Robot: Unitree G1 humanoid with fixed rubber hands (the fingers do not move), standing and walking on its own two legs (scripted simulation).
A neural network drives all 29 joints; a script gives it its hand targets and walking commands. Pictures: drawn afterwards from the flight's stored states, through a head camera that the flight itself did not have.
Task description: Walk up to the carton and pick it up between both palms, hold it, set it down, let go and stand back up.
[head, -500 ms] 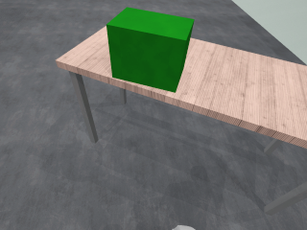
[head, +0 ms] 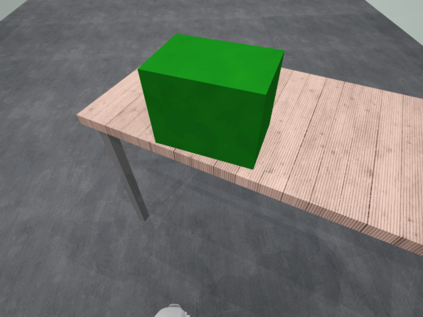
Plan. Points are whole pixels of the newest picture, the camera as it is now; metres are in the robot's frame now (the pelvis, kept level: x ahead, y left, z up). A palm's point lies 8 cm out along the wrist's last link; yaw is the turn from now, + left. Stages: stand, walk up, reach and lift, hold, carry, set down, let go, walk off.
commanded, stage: walk up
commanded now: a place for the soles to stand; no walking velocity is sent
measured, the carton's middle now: (214, 100) +0.63 +0.04 +0.06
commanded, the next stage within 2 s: none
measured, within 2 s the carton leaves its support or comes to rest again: neither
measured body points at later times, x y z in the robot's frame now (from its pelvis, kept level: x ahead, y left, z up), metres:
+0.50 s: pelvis +0.15 -0.02 -0.02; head +0.19 -0.02 +0.43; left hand +0.31 +0.23 -0.12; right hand +0.15 -0.30 -0.13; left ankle +0.12 +0.14 -0.73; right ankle +0.26 -0.14 -0.74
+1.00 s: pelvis +0.19 -0.02 -0.01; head +0.20 +0.00 +0.44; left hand +0.26 +0.26 -0.13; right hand +0.32 -0.28 -0.11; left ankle +0.19 +0.10 -0.73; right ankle +0.26 -0.14 -0.73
